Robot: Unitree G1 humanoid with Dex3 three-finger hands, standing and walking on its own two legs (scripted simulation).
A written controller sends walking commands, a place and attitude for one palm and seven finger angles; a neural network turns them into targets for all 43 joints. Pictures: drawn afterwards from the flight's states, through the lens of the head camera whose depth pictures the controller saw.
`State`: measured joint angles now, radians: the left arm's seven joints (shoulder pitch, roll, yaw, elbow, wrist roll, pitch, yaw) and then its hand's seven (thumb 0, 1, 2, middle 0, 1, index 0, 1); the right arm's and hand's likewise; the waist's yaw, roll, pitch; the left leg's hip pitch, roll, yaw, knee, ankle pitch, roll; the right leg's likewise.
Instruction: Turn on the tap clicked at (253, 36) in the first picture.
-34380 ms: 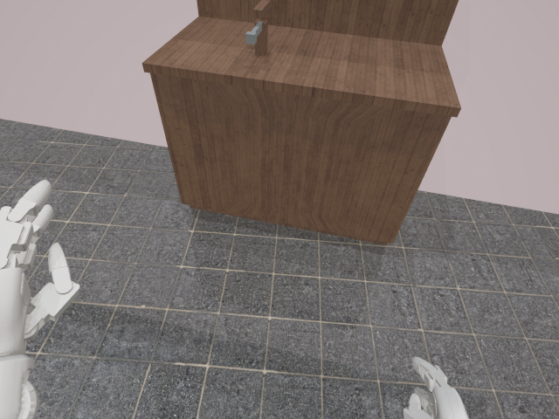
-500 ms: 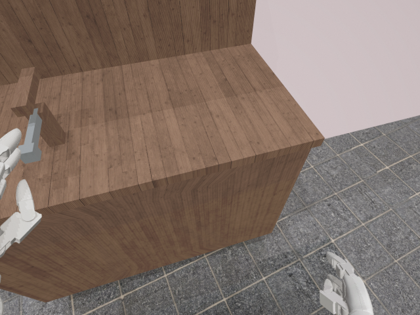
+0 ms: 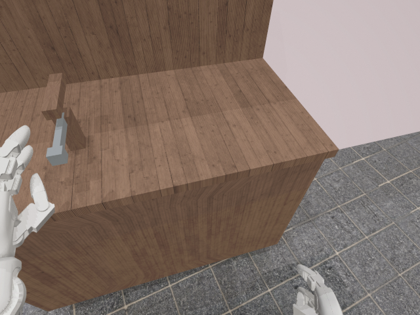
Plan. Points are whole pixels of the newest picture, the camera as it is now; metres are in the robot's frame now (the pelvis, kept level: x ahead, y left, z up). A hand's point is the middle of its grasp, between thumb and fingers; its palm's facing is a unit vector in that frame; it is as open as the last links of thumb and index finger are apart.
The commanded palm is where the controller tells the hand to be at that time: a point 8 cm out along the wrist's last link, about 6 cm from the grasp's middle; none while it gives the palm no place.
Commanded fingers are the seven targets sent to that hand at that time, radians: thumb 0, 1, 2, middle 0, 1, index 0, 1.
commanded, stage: come to a stop and stand still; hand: left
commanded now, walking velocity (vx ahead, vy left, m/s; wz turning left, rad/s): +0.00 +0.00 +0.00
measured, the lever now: (57, 155) +0.37 +0.34 +0.09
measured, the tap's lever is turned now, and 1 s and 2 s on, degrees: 0 0 0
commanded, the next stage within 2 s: look again from close up in 0.10 s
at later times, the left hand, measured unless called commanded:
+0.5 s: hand (91, 220) +0.22 +0.19 +0.13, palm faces +0.21 -0.89 -0.41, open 7.4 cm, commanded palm +0.16 +0.26 +0.18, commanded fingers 0.00 0.90 0.90 -0.20 -0.30 -0.20 -0.30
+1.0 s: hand (77, 239) +0.20 +0.21 +0.12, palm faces +0.24 -0.86 -0.44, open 7.4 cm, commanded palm +0.15 +0.26 +0.18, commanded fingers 0.00 0.90 0.90 -0.20 -0.30 -0.20 -0.30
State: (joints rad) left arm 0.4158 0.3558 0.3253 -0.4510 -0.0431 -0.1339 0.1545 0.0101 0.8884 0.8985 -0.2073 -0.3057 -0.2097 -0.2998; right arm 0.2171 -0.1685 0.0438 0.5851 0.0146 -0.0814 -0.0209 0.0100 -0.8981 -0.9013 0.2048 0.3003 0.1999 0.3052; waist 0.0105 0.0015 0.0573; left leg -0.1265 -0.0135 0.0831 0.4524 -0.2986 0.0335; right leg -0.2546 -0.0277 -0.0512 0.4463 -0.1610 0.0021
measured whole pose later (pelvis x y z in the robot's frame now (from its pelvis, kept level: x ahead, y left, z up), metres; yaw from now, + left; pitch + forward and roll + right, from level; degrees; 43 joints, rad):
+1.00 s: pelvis -0.03 -0.01 +0.00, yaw -4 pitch -3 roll +1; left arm 0.44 0.32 0.28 -0.27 -0.02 -0.17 0.05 0.01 0.89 0.90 -0.21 -0.31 -0.21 -0.30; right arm 0.26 -0.19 0.03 0.56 0.03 -0.12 -0.01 0.01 -0.90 -0.90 0.20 0.30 0.20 0.30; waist 0.00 0.05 0.04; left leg -0.16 0.00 0.13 0.50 -0.30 0.03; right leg -0.31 0.00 0.00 0.49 -0.13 -0.01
